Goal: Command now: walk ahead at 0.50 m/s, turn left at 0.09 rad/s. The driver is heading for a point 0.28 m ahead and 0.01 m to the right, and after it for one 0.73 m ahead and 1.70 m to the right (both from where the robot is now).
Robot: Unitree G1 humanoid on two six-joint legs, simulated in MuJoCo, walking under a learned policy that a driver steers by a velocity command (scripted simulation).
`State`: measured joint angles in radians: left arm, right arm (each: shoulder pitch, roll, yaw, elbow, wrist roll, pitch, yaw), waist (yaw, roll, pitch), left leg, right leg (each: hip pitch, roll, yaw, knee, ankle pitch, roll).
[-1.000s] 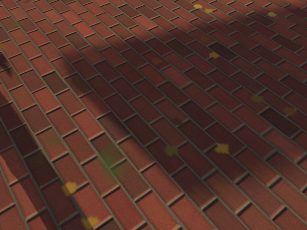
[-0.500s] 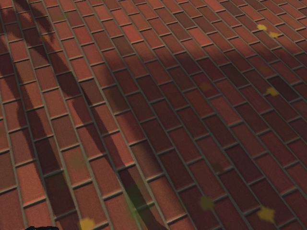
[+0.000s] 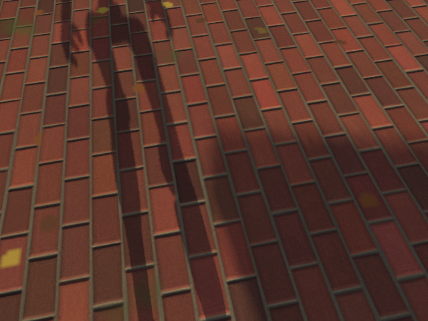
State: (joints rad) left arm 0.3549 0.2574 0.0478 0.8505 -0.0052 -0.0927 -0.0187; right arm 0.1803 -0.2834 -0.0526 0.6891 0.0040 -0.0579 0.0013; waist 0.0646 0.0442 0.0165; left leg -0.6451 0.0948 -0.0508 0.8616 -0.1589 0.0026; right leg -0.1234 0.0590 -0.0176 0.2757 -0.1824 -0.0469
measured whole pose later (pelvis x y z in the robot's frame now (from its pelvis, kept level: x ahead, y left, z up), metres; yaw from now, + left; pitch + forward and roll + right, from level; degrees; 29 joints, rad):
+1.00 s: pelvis +0.52 -0.07 +0.00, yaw -28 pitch +2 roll +0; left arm 0.32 0.28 0.07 0.72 -0.01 -0.05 -0.01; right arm 0.09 -0.30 -0.06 0.72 -0.01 -0.10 0.00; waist 0.05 0.03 0.04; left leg -0.65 0.10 -0.08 0.88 -0.18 -0.05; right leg -0.20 0.11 0.07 0.35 -0.18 -0.09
